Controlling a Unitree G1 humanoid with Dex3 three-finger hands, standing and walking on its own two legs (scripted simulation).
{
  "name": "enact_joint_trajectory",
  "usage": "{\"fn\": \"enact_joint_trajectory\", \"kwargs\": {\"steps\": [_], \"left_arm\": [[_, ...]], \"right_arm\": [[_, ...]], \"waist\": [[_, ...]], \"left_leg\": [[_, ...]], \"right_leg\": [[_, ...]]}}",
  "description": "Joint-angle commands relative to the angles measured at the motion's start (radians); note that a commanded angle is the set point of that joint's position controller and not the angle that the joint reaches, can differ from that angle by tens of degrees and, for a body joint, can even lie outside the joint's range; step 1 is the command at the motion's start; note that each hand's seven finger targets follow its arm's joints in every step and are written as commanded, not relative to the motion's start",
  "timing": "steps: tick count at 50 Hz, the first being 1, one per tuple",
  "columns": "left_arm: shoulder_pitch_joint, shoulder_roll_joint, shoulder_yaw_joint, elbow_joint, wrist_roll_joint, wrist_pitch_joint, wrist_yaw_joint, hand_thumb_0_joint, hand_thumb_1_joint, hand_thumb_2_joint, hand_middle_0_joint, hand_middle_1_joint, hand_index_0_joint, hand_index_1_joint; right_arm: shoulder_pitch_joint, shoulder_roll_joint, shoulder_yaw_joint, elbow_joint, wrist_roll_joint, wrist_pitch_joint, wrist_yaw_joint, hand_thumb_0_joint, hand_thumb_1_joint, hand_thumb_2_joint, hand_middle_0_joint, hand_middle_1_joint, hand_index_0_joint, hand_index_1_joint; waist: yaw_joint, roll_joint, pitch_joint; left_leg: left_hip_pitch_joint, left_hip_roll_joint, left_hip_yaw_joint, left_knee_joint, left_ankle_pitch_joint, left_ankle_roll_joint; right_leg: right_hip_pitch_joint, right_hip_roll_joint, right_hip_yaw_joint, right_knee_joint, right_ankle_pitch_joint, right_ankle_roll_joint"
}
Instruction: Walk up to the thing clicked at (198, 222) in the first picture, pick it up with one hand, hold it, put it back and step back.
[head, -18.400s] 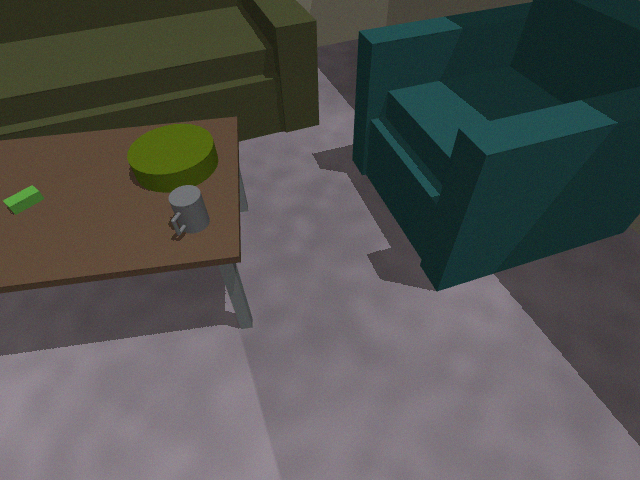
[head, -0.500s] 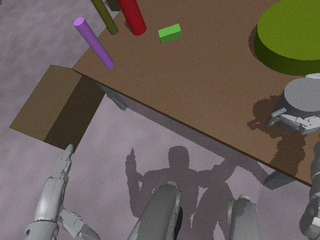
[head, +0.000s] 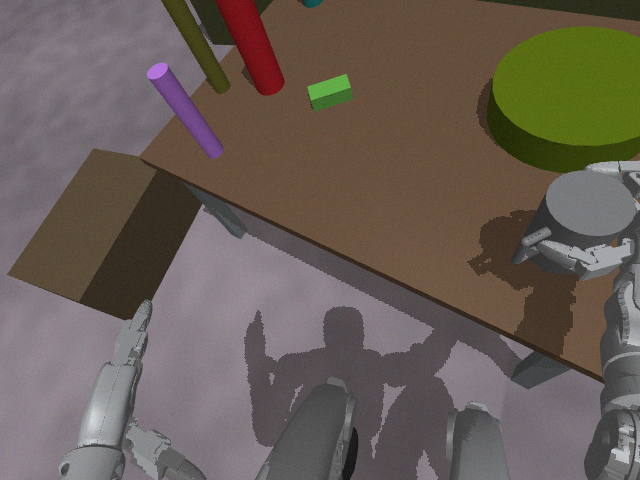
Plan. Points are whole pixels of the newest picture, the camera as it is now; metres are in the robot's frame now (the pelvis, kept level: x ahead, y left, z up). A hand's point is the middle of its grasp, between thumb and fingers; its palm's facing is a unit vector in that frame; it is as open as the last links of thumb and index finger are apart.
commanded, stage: lift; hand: right
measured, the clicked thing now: (559, 231) +0.45 -0.19 -0.04
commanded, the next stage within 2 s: hold in 1.18 s
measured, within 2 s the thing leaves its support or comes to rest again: neither
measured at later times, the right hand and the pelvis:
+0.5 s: hand (616, 218) +0.40 -0.20 +0.07, palm faces +0.21 +0.98 -0.01, open 11.7 cm; pelvis +0.01 +0.00 +0.05, yaw -1 degrees
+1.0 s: hand (624, 224) +0.37 -0.19 +0.12, palm faces +0.21 +0.98 -0.01, open 11.7 cm; pelvis +0.02 +0.00 +0.08, yaw -1 degrees
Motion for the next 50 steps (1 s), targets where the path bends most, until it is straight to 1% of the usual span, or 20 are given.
{"fn": "enact_joint_trajectory", "kwargs": {"steps": [1,4,7,9,12,13,14,15,17,19,21,23,25,30,34,40,43,44,48,50], "left_arm": [[0.061,0.137,0.098,-0.113,-0.006,-0.047,0.019,0.000,-0.523,0.037,-0.046,-0.053,-0.053,-0.046],[0.041,0.168,0.124,-0.136,-0.003,-0.043,0.023,0.000,-0.527,0.037,-0.046,-0.053,-0.053,-0.045],[0.044,0.146,0.120,-0.123,-0.008,-0.040,0.022,0.000,-0.532,0.040,-0.046,-0.052,-0.051,-0.047],[0.056,0.155,0.115,-0.109,-0.010,-0.035,0.026,0.000,-0.532,0.040,-0.045,-0.050,-0.049,-0.045],[0.049,0.159,0.129,-0.075,-0.021,-0.027,0.031,0.000,-0.539,0.045,-0.046,-0.049,-0.047,-0.047],[0.054,0.141,0.115,-0.059,-0.021,-0.027,0.031,0.000,-0.541,0.047,-0.045,-0.049,-0.046,-0.048],[0.027,0.147,0.114,-0.080,-0.026,-0.027,0.036,0.000,-0.543,0.048,-0.045,-0.049,-0.046,-0.048],[0.008,0.158,0.128,-0.089,-0.027,-0.029,0.038,0.000,-0.543,0.048,-0.045,-0.048,-0.045,-0.048],[0.049,0.162,0.134,-0.030,-0.030,-0.016,0.045,0.000,-0.543,0.049,-0.045,-0.047,-0.044,-0.047],[0.045,0.116,0.095,0.006,-0.033,-0.019,0.042,0.000,-0.548,0.053,-0.042,-0.045,-0.040,-0.047],[0.015,0.130,0.105,0.005,-0.038,-0.020,0.048,0.000,-0.548,0.050,-0.042,-0.042,-0.039,-0.044],[0.018,0.108,0.083,-0.003,-0.036,-0.022,0.046,0.000,-0.540,0.044,-0.041,-0.044,-0.042,-0.043],[0.035,0.115,0.097,0.043,-0.043,-0.022,0.052,0.000,-0.540,0.044,-0.040,-0.044,-0.040,-0.043],[0.017,0.138,0.129,0.064,-0.053,-0.024,0.062,0.000,-0.534,0.040,-0.039,-0.045,-0.041,-0.042],[-0.008,0.101,0.089,0.075,-0.059,-0.020,0.063,0.000,-0.541,0.044,-0.037,-0.043,-0.037,-0.043],[-0.021,0.083,0.078,0.111,-0.063,-0.019,0.071,0.000,-0.536,0.042,-0.038,-0.046,-0.039,-0.044],[-0.034,0.080,0.079,0.146,-0.065,-0.017,0.072,0.000,-0.536,0.041,-0.038,-0.047,-0.040,-0.045],[-0.031,0.088,0.087,0.132,-0.066,-0.019,0.076,0.000,-0.535,0.041,-0.038,-0.047,-0.040,-0.044],[-0.024,0.117,0.116,0.140,-0.071,-0.017,0.081,0.000,-0.535,0.040,-0.038,-0.046,-0.040,-0.044],[-0.044,0.078,0.077,0.128,-0.077,-0.021,0.081,0.000,-0.539,0.041,-0.038,-0.046,-0.039,-0.045]], "right_arm": [[-0.337,-0.169,0.011,-0.279,0.039,-0.099,0.004,0.000,-0.036,-1.318,1.238,1.442,1.295,1.442],[-0.335,-0.210,-0.005,-0.360,0.031,-0.092,-0.011,0.000,-0.031,-1.327,1.241,1.451,1.300,1.451],[-0.265,-0.074,0.057,-0.373,0.052,-0.070,-0.014,0.000,-0.065,-1.324,1.252,1.449,1.308,1.449],[-0.278,-0.138,0.033,-0.446,0.043,-0.066,-0.029,0.000,-0.055,-1.324,1.253,1.452,1.309,1.452],[-0.248,-0.105,0.058,-0.514,0.054,-0.050,-0.043,0.000,-0.009,-1.311,1.226,1.436,1.286,1.436],[-0.205,-0.032,0.105,-0.474,0.057,-0.036,-0.044,0.000,-0.003,-1.313,1.225,1.438,1.286,1.438],[-0.264,-0.069,0.081,-0.594,0.065,-0.042,-0.053,0.000,-0.004,-1.314,1.229,1.440,1.290,1.441],[-0.192,-0.020,0.124,-0.504,0.057,-0.025,-0.053,0.000,0.002,-1.317,1.227,1.442,1.289,1.442],[-0.220,-0.053,0.109,-0.594,0.060,-0.021,-0.064,0.000,0.007,-1.304,1.220,1.431,1.281,1.431],[-0.130,0.054,0.168,-0.510,0.071,0.001,-0.054,0.000,0.017,-1.312,1.228,1.443,1.291,1.443],[-0.147,-0.003,0.130,-0.574,0.075,0.000,-0.060,0.000,0.032,-1.297,1.218,1.430,1.280,1.430],[-0.100,0.067,0.178,-0.570,0.075,0.009,-0.053,0.000,0.032,-1.316,1.233,1.452,1.298,1.452],[-0.112,0.020,0.144,-0.617,0.085,0.012,-0.055,0.000,0.032,-1.307,1.228,1.443,1.292,1.444],[-0.055,0.072,0.181,-0.682,0.096,0.031,-0.065,0.000,0.034,-1.290,1.214,1.425,1.276,1.425],[-0.017,0.074,0.194,-0.728,0.094,0.037,-0.074,0.000,0.053,-1.278,1.203,1.415,1.265,1.415],[-0.024,0.098,0.226,-0.821,0.100,0.041,-0.086,0.000,0.059,-1.304,1.218,1.441,1.284,1.441],[0.071,0.143,0.250,-0.731,0.099,0.062,-0.085,0.000,0.074,-1.299,1.207,1.435,1.273,1.435],[0.030,0.106,0.224,-0.799,0.106,0.056,-0.086,0.000,0.083,-1.295,1.199,1.429,1.267,1.429],[0.087,0.122,0.243,-0.799,0.108,0.073,-0.085,0.000,0.063,-1.319,1.224,1.455,1.292,1.455],[0.046,0.129,0.251,-0.857,0.115,0.073,-0.088,0.000,0.081,-1.289,1.196,1.422,1.263,1.422]], "waist": [[-0.040,-0.308,-0.499],[-0.068,-0.308,-0.546],[-0.048,-0.238,-0.502],[-0.082,-0.239,-0.531],[-0.100,-0.223,-0.477],[-0.094,-0.199,-0.436],[-0.103,-0.200,-0.465],[-0.099,-0.176,-0.442],[-0.110,-0.197,-0.422],[-0.107,-0.156,-0.321],[-0.134,-0.152,-0.345],[-0.140,-0.127,-0.351],[-0.139,-0.126,-0.348],[-0.139,-0.086,-0.339],[-0.174,-0.094,-0.330],[-0.176,-0.112,-0.299],[-0.187,-0.080,-0.232],[-0.180,-0.068,-0.268],[-0.182,-0.073,-0.278],[-0.182,-0.041,-0.304]], "left_leg": [[0.259,-0.019,0.046,-0.156,0.298,0.069],[0.301,-0.017,0.041,-0.177,0.311,0.067],[0.345,-0.016,0.040,-0.214,0.327,0.058],[0.378,-0.014,0.032,-0.225,0.340,0.057],[0.402,-0.011,0.030,-0.258,0.291,0.061],[0.409,-0.010,0.029,-0.274,0.289,0.058],[0.426,-0.009,0.026,-0.283,0.274,0.060],[0.439,-0.008,0.027,-0.295,0.285,0.056],[0.436,-0.008,0.032,-0.305,0.270,0.060],[0.428,-0.006,0.036,-0.327,0.264,0.055],[0.454,-0.002,0.035,-0.333,0.274,0.056],[0.492,0.001,0.028,-0.348,0.291,0.053],[0.515,0.006,0.018,-0.365,0.309,0.049],[0.546,0.009,0.019,-0.397,0.316,0.044],[0.588,0.014,0.015,-0.416,0.328,0.044],[0.592,0.014,0.021,-0.436,0.319,0.044],[0.596,0.018,0.017,-0.458,0.281,0.043],[0.618,0.019,0.012,-0.467,0.298,0.039],[0.647,0.022,0.017,-0.471,0.354,0.037],[0.671,0.021,0.014,-0.478,0.386,0.034]], "right_leg": [[0.439,0.032,-0.073,-0.213,0.322,-0.045],[0.492,0.031,-0.078,-0.236,0.335,-0.046],[0.480,0.034,-0.081,-0.252,0.320,-0.056],[0.511,0.036,-0.089,-0.265,0.338,-0.055],[0.524,0.040,-0.093,-0.315,0.285,-0.052],[0.522,0.042,-0.095,-0.326,0.276,-0.054],[0.535,0.041,-0.093,-0.343,0.261,-0.053],[0.550,0.041,-0.096,-0.351,0.269,-0.055],[0.572,0.042,-0.098,-0.383,0.258,-0.050],[0.543,0.044,-0.103,-0.399,0.250,-0.052],[0.568,0.043,-0.101,-0.417,0.267,-0.051],[0.585,0.047,-0.108,-0.423,0.283,-0.054],[0.598,0.048,-0.117,-0.424,0.291,-0.056],[0.643,0.048,-0.117,-0.458,0.294,-0.059],[0.666,0.051,-0.123,-0.485,0.315,-0.056],[0.713,0.045,-0.119,-0.526,0.313,-0.048],[0.681,0.049,-0.126,-0.542,0.270,-0.054],[0.692,0.050,-0.128,-0.533,0.279,-0.058],[0.749,0.048,-0.127,-0.547,0.344,-0.053],[0.756,0.047,-0.129,-0.539,0.375,-0.058]]}}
